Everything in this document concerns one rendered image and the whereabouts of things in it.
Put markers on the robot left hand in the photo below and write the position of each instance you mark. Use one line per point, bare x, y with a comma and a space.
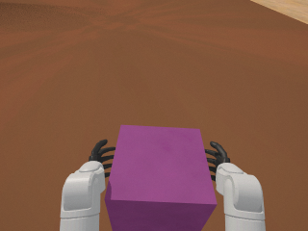
97, 152

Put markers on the robot right hand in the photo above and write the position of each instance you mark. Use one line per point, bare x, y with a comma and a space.
221, 157

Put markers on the carton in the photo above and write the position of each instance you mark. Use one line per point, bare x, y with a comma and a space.
159, 180

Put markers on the left robot forearm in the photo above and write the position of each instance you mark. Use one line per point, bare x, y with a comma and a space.
81, 198

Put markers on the right robot forearm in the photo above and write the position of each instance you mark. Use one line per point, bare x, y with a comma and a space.
243, 200

